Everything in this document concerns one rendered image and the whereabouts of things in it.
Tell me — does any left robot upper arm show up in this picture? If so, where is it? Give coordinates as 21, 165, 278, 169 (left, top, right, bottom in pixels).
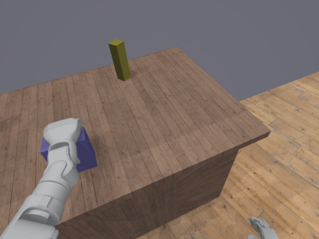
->
5, 219, 59, 239

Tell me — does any table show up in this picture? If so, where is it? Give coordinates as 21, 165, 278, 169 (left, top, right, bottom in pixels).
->
0, 47, 271, 239

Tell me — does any sponge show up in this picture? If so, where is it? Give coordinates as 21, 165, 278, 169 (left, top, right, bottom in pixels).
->
40, 127, 97, 172

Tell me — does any robot right hand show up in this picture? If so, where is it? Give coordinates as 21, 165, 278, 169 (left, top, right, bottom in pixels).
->
247, 216, 279, 239

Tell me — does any robot left hand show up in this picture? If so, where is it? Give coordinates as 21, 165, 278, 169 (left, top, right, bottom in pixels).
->
43, 118, 83, 164

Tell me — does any robot left forearm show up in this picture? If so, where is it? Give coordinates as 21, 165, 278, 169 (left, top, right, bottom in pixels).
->
0, 139, 79, 239

